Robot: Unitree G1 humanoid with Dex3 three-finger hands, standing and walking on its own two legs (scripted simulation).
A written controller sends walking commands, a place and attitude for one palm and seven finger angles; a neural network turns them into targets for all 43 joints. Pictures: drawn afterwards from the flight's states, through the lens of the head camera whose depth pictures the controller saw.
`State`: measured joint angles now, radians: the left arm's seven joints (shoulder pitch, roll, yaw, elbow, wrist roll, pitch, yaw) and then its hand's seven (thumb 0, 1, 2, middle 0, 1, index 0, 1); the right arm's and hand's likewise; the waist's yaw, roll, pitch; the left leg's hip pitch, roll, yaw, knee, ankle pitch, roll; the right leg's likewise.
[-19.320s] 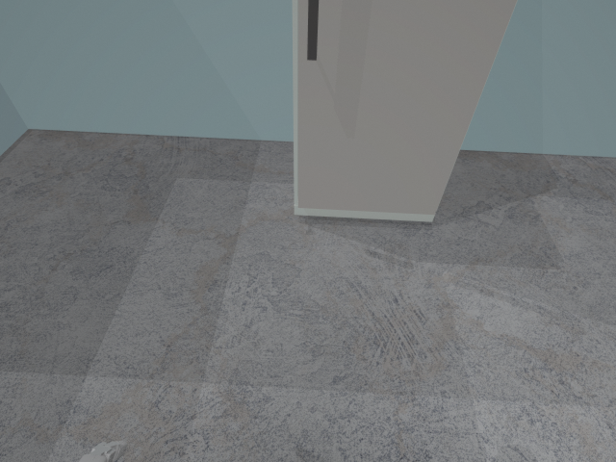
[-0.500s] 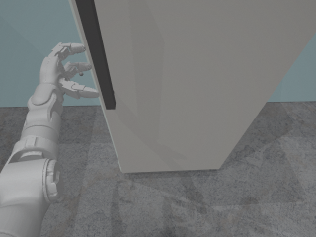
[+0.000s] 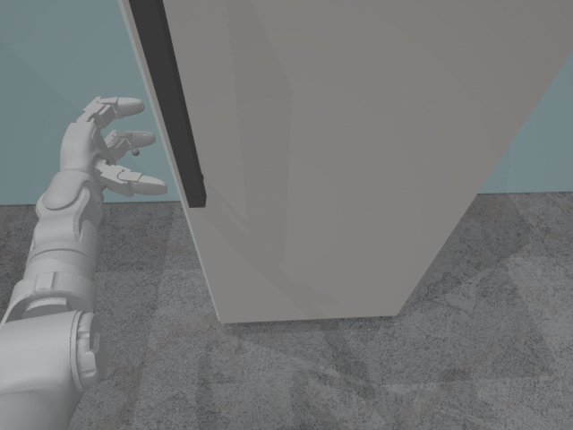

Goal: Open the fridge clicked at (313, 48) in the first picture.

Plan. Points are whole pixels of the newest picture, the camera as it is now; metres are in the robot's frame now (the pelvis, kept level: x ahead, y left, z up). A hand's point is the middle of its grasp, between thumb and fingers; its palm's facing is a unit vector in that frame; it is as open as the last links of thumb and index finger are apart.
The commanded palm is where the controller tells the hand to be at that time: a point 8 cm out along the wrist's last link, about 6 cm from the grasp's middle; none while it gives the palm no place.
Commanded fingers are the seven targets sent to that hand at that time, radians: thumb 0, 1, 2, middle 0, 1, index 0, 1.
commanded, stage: move the hooked fingers beside the handle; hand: left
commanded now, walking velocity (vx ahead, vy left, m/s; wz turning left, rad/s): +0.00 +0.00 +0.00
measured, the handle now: (166, 56) +0.51 +0.16 +0.26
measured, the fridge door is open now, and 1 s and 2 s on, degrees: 0 0 0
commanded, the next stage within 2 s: feel for the door with the fingertips in 0.32 s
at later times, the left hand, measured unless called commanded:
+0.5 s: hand (152, 145) +0.46 +0.19 +0.16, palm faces +0.03 -1.00 +0.00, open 14.0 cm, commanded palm +0.43 +0.24 +0.16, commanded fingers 0.00 -0.50 0.30 -0.30 -1.20 -0.30 -1.20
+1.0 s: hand (167, 144) +0.46 +0.17 +0.16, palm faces +0.09 -1.00 -0.01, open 14.0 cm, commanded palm +0.43 +0.22 +0.16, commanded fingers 0.00 -0.50 0.30 -0.30 -1.20 -0.30 -1.20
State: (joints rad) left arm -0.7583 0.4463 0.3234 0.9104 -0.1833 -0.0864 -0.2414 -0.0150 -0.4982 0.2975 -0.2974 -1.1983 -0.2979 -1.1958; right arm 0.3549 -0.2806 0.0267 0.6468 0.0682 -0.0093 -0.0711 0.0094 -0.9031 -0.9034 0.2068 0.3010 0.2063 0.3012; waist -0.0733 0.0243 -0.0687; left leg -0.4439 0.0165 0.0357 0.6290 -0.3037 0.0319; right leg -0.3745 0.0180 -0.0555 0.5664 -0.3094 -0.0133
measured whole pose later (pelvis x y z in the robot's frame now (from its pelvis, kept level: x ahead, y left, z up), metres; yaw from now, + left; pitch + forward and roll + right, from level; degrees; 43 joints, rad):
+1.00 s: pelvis -0.01 -0.01 +0.00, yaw +0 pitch +6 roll -1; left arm -0.83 0.38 0.30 0.96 -0.12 -0.12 -0.10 -0.02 -0.50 0.30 -0.30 -1.20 -0.30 -1.20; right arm 0.32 -0.26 0.03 0.65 0.05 -0.03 -0.06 0.01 -0.90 -0.90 0.21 0.30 0.21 0.30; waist -0.09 0.02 -0.05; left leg -0.43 0.02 0.04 0.62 -0.29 0.02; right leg -0.38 0.02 -0.05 0.57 -0.30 -0.02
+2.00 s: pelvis -0.01 +0.00 +0.00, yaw +0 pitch +7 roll -1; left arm -0.87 0.33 0.24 0.98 -0.12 -0.16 -0.07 -0.02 -0.50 0.30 -0.31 -1.22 -0.30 -1.20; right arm 0.35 -0.26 0.02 0.68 0.05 -0.06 -0.04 0.01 -0.90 -0.90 0.21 0.30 0.21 0.30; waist -0.08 0.03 -0.06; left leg -0.47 0.01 0.04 0.64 -0.30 0.03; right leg -0.41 0.01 -0.05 0.59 -0.31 -0.01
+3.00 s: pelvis -0.01 -0.01 +0.00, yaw +1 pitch +6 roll -1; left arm -0.89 0.27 0.17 0.99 -0.15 -0.15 -0.02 -0.02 -0.50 0.30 -0.30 -1.20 -0.30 -1.20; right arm 0.34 -0.25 0.02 0.71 0.05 -0.06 -0.03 0.01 -0.90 -0.90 0.21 0.30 0.21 0.30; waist -0.06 0.03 -0.05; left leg -0.45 0.01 0.01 0.63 -0.29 0.02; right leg -0.39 0.01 -0.07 0.59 -0.31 -0.02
